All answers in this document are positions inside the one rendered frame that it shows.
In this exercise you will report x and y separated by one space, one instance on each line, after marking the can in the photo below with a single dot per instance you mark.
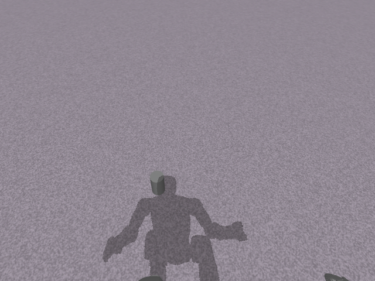
157 182

